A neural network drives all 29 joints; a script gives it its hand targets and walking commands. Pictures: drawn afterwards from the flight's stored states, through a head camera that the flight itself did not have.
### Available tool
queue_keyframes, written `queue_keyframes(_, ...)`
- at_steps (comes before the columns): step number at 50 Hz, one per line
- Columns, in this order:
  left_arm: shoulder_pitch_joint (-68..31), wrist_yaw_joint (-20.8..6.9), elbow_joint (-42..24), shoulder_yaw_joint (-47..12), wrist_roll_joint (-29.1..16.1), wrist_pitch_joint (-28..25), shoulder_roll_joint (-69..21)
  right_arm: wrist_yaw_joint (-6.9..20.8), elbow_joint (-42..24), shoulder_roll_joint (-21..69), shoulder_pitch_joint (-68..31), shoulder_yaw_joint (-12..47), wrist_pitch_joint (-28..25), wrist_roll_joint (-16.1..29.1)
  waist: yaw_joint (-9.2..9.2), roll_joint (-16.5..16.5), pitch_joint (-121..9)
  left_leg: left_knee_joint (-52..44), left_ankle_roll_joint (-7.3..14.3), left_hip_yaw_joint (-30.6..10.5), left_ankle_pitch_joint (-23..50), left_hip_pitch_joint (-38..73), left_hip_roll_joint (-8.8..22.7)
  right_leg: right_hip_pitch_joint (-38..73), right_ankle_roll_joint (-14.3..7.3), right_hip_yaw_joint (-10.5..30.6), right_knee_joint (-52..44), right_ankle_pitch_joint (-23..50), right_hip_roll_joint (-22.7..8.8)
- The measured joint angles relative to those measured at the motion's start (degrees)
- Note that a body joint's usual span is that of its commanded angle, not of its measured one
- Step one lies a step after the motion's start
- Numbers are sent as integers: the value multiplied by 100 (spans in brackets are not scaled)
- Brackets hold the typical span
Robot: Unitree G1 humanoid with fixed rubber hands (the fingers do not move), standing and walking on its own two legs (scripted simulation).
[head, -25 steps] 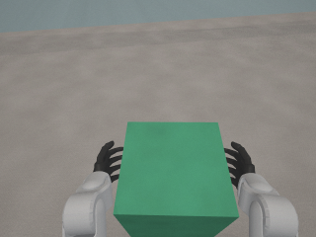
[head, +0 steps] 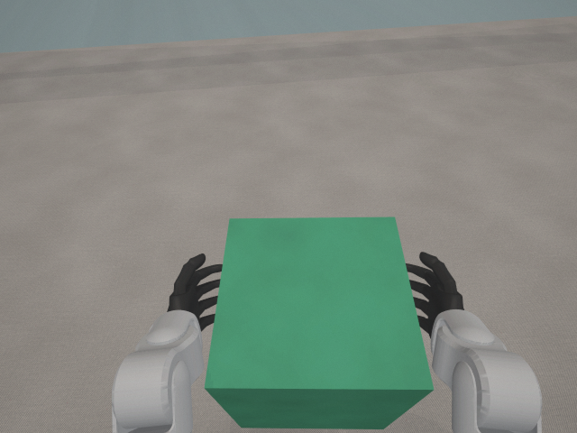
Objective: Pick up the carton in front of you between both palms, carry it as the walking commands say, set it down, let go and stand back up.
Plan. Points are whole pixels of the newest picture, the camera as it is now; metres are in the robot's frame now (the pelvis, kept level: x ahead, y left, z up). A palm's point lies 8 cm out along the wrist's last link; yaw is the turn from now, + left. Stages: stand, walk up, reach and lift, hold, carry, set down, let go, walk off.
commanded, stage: carry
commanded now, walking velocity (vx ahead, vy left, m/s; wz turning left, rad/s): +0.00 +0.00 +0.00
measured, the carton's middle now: (311, 331) +0.27 +0.00 +0.03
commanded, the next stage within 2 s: hold in 1.54 s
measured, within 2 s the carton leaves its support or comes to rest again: neither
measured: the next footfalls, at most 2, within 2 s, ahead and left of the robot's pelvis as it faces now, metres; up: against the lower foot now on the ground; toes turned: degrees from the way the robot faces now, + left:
right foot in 0.14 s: +0.02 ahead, -0.12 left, +0.00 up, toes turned -8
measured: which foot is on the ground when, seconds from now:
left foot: down 0.00-1.00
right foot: down 0.00-0.00, up 0.02-0.12, down 0.14-1.00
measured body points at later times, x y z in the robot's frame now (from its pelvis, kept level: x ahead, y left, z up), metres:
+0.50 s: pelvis +0.09 -0.01 +0.00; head +0.07 +0.00 +0.45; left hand +0.35 +0.14 +0.09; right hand +0.35 -0.17 +0.09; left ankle +0.10 +0.09 -0.73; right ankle -0.02 -0.11 -0.73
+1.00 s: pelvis +0.05 -0.01 +0.00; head +0.03 -0.01 +0.45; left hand +0.33 +0.13 +0.05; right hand +0.33 -0.17 +0.05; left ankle +0.10 +0.09 -0.73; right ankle -0.02 -0.11 -0.73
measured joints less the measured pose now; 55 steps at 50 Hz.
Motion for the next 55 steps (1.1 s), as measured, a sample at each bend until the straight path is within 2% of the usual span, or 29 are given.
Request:
queue_keyframes(1,-87,1,94,63,11,46,0,0,149,1,-92,-14,1,-4,-5,-101,34,90,121,40,-213,17,-38,-203,49,122,477,-91,-55)
queue_keyframes(2,-146,1,179,103,28,80,-2,0,279,3,-162,-38,4,-1,-5,-155,80,116,149,60,-245,42,-41,-401,70,267,836,-293,-41)
queue_keyframes(3,-167,2,239,113,49,101,-3,1,365,7,-196,-64,13,8,8,-159,118,67,108,57,-242,109,-21,-551,60,376,950,-476,8)
queue_keyframes(5,-171,3,299,103,76,116,-4,5,439,9,-187,-88,4,23,15,-142,170,-84,114,51,-306,246,-2,-721,17,461,580,-544,53)
queue_keyframes(7,-182,4,309,71,90,94,-7,12,420,6,-157,-108,-33,30,19,-118,213,-158,107,51,-353,354,5,-790,9,457,-42,70,32)
queue_keyframes(8,-178,4,313,46,93,74,-9,17,393,4,-124,-118,-55,31,5,-110,210,-153,95,38,-395,401,-7,-762,27,435,-172,596,-1)
queue_keyframes(9,-165,5,309,22,94,60,-9,21,362,3,-85,-120,-70,31,1,-112,173,-134,79,28,-451,438,-23,-697,45,412,-230,758,-26)
queue_keyframes(14,-198,7,308,4,97,39,-9,30,326,3,-120,-149,-61,26,0,-28,-112,143,2,17,-785,429,20,-548,39,387,-254,333,-19)
queue_keyframes(21,-192,2,464,30,108,57,-9,33,487,3,-168,-165,5,-3,9,65,-286,587,-93,-70,-1137,327,132,-537,14,294,-57,128,26)
queue_keyframes(32,-43,-44,699,-25,176,-94,-5,85,695,-1,-17,-116,-124,-98,31,57,-265,751,-144,-108,-1222,332,194,-496,-41,215,54,16,46)
queue_keyframes(45,-253,-247,1878,63,515,-923,-8,285,1851,1,-194,-194,-963,-453,37,90,-197,549,-136,-134,-930,360,229,-535,-97,171,15,208,94)
queue_keyframes(55,-546,-383,3132,245,821,-1897,-30,447,3114,23,-496,-412,-1941,-761,46,108,-124,399,-126,-149,-697,318,254,-647,-137,154,20,353,127)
